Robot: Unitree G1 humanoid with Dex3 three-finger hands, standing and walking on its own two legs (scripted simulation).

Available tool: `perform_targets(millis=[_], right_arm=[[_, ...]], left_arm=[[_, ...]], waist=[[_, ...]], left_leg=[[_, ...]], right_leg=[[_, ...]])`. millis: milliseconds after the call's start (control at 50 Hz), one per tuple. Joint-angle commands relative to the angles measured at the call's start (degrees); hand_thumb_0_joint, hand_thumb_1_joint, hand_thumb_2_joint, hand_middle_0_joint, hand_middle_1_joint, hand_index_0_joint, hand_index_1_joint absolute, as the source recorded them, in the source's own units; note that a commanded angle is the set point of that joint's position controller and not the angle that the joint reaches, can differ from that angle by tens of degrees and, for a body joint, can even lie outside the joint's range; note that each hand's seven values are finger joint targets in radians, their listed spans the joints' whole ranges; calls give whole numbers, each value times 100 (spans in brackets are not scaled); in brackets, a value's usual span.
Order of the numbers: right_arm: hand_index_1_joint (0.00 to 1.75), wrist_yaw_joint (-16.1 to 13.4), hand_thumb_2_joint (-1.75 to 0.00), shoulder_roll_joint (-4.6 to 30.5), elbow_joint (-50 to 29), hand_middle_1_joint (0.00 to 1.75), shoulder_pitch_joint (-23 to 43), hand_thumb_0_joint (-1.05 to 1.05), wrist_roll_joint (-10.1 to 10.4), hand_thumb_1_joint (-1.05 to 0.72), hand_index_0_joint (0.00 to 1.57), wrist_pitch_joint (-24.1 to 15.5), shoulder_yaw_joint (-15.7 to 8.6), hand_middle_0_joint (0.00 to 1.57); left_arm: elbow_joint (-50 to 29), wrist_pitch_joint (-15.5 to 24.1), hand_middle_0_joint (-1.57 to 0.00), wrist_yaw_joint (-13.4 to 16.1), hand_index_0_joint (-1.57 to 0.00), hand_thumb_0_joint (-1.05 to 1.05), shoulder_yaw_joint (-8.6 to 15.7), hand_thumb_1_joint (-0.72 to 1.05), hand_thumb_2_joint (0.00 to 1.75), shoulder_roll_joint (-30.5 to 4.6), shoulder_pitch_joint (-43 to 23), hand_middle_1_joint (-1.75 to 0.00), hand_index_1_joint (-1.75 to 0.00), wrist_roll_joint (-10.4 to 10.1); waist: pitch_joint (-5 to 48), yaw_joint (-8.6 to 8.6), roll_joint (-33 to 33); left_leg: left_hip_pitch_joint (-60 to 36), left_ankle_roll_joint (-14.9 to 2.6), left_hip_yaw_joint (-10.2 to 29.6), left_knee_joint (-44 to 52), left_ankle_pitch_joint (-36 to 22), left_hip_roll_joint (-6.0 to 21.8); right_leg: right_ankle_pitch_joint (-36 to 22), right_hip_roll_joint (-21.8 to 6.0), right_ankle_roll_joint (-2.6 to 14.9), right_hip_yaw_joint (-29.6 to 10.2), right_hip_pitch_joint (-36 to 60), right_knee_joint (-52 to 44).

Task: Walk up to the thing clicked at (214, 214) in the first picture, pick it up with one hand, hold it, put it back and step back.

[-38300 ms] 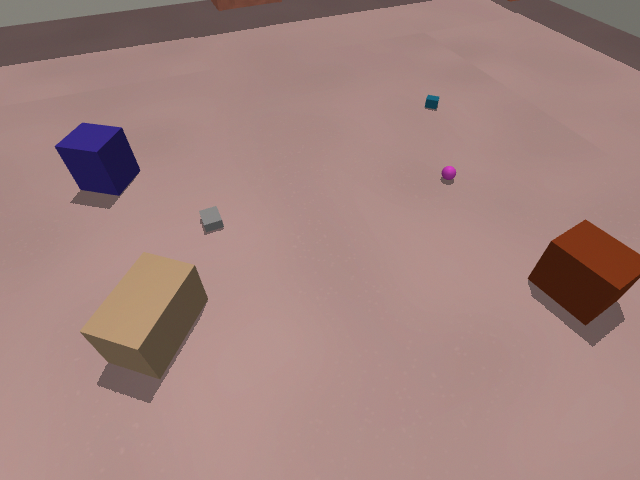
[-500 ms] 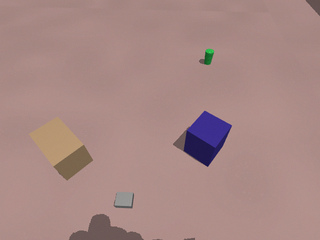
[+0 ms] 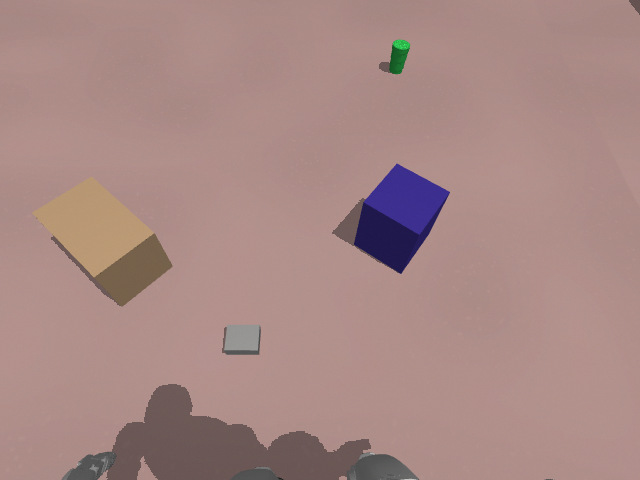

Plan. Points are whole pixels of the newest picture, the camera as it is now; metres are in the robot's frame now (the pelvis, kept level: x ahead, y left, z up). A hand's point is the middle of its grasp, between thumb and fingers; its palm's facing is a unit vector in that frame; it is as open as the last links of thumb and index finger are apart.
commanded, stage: walk up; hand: left
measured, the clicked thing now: (243, 339) +0.53 +0.22 -0.74
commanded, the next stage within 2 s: none
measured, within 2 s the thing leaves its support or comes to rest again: neither
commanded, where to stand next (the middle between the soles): +0.16 -0.03 m, yaw +2 degrees
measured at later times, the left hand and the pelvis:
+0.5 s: hand out of the picture -0.01 +0.24 -0.15, palm faces +0.02 -0.92 -0.38, open 7.4 cm; pelvis -0.14 -0.02 -0.01, yaw +3 degrees
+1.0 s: hand out of the picture -0.21 +0.20 -0.13, palm faces +0.01 -0.92 -0.40, open 7.4 cm; pelvis -0.24 -0.06 +0.00, yaw -1 degrees
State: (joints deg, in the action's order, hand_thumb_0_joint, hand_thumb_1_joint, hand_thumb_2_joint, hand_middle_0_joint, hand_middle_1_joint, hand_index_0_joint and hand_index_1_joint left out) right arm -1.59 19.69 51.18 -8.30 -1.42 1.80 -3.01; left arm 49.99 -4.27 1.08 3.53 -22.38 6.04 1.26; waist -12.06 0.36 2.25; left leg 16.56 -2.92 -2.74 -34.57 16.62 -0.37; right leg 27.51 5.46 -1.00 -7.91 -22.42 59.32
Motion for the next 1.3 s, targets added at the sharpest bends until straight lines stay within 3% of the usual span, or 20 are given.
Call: perform_targets(millis=[0,120,160,180,260,380,460,500,520,540,600,720,800,880,940,1060,1160,1200,1220,1280], right_arm=[[30,-149,-90,1651,-460,30,-198,0,21,-90,20,-93,-427,20],[30,-51,-90,1555,-673,30,372,0,110,-90,20,-10,-351,20],[30,-111,-90,1273,-751,30,461,0,169,-90,20,9,-312,20],[30,-136,-90,1389,-648,30,244,0,173,-90,20,35,-360,20],[30,-103,-90,1264,-438,30,-79,0,190,-90,20,-12,-225,20],[30,-212,-90,1176,-609,30,-335,0,108,-90,20,-176,-191,20],[30,-189,-90,1256,-410,30,-895,0,-32,-90,20,-213,-316,20],[30,-154,-90,2019,-543,30,-624,0,-188,-90,20,-214,-516,20],[30,-107,-90,2486,-709,30,-399,0,-139,-90,20,-187,-587,20],[30,-172,-90,2519,-831,30,56,0,-126,-90,20,-257,-634,20],[30,-195,-90,1630,-860,30,475,0,-148,-90,20,-320,-357,20],[30,17,-90,1568,-710,30,-182,0,-98,-90,20,-335,-375,20],[30,143,-90,1757,-704,30,-103,0,-141,-90,20,-112,-421,20],[30,98,-90,1522,-766,30,303,0,-23,-90,20,-134,-384,20],[30,196,-90,1391,-414,30,-184,0,88,-90,20,-208,-351,20],[30,301,-90,1341,-367,30,-112,0,-12,-90,20,-312,-304,20],[30,208,-90,1324,-6,30,-939,0,-42,-90,20,-504,-409,20],[30,156,-90,2086,-88,30,-1078,0,-72,-90,20,-553,-569,20],[30,157,-90,2169,-33,30,-1051,0,-8,-90,20,-531,-613,20],[30,114,-90,1569,-241,30,-497,0,-3,-90,20,-532,-430,20]], left_arm=[[-565,160,-20,53,-20,0,307,90,90,-935,151,-30,-30,10],[-303,240,-20,-19,-20,0,436,90,90,-1067,912,-30,-30,116],[-590,243,-20,-52,-20,0,584,90,90,-1861,407,-30,-30,90],[-778,285,-20,-43,-20,0,581,90,90,-1800,188,-30,-30,112],[-946,255,-20,26,-20,0,486,90,90,-1151,-77,-30,-30,108],[-1221,109,-20,25,-20,0,496,90,90,-1017,423,-30,-30,208],[-1341,-55,-20,-59,-20,0,469,90,90,-1129,266,-30,-30,62],[-1379,-81,-20,-98,-20,0,365,90,90,-727,403,-30,-30,5],[-1429,-70,-20,-16,-20,0,504,90,90,-1049,-45,-30,-30,58],[-1383,-83,-20,-1,-20,0,570,90,90,-1255,-146,-30,-30,121],[-938,-47,-20,-100,-20,0,574,90,90,-1081,738,-30,-30,-17],[-739,313,-20,-217,-20,0,364,90,90,-985,534,-30,-30,-17],[-27,555,-20,-131,-20,0,422,90,90,-927,1252,-30,-30,24],[-235,616,-20,-65,-20,0,609,90,90,-2112,601,-30,-30,212],[-253,736,-20,-51,-20,0,460,90,90,-1347,245,-30,-30,93],[-183,737,-20,-99,-20,0,515,90,90,-1516,764,-30,-30,87],[-281,633,-20,-94,-20,0,237,90,90,-984,690,-30,-30,-57],[-296,558,-20,-42,-20,0,213,90,90,-829,655,-30,-30,-150],[-236,529,-20,-5,-20,0,293,90,90,-1203,554,-30,-30,-111],[-139,532,-20,-71,-20,0,260,90,90,-1115,799,-30,-30,-111]], waist=[[1573,146,-884],[1713,-236,-453],[1220,-361,1585],[935,-259,1274],[991,-51,505],[1608,-318,1050],[1787,-16,715],[1596,-78,-1179],[1365,196,-1489],[1093,126,-1524],[1089,-487,-755],[1359,191,-1469],[1173,-125,-1465],[-25,-345,697],[-20,-14,476],[411,-358,1074],[1421,96,10],[1589,129,-1078],[1279,166,-945],[785,-106,-851]], left_leg=[[-1766,-1025,1619,419,-3625,1660],[-16,-311,1167,-220,-1387,1096],[728,258,400,-2420,1893,-487],[527,309,1015,-3273,2241,-341],[884,347,1140,-3562,1379,-639],[1038,464,530,-1007,1426,-123],[-346,311,-1,1284,-562,-231],[-1206,-450,2670,1602,-1055,1612],[164,-1379,3482,1783,-1180,2661],[846,-1654,3920,1950,-1056,2984],[-205,-826,1472,1202,-2092,1450],[-1203,-789,1330,1337,990,1114],[32,-659,945,653,1192,940],[1178,342,1166,-1903,1563,113],[1297,338,1164,-1682,579,35],[972,391,566,-599,929,72],[-1295,148,658,1389,-894,121],[-1603,-874,3419,1736,-619,1920],[-1075,-1258,3613,1856,224,2101],[-808,-743,2141,1807,-446,1429]], right_leg=[[84,-352,-1,239,-258,-1083],[-2145,-826,470,58,1549,-3339],[-3204,-2692,1925,-2267,507,-4015],[-3374,-2895,2039,-2483,-86,-4050],[-3997,-1717,1302,-586,575,-3468],[-4444,-1668,1330,-421,2359,-2867],[-3254,-1469,896,-237,1536,-2184],[-213,-380,331,166,-762,-978],[944,-98,173,48,-376,346],[887,-287,174,-545,-107,1319],[-48,48,200,-557,-701,1575],[135,-340,-132,383,-206,-1449],[-451,-267,150,987,1590,-4088],[2591,-2794,1504,-3016,-498,-5103],[779,-1746,935,-1067,555,-4745],[-109,-1872,1088,-638,1227,-4346],[-2861,-1297,561,435,972,-2011],[445,-404,276,583,-411,-545],[716,-583,340,207,-345,-159],[16,-753,388,96,-599,-187]])
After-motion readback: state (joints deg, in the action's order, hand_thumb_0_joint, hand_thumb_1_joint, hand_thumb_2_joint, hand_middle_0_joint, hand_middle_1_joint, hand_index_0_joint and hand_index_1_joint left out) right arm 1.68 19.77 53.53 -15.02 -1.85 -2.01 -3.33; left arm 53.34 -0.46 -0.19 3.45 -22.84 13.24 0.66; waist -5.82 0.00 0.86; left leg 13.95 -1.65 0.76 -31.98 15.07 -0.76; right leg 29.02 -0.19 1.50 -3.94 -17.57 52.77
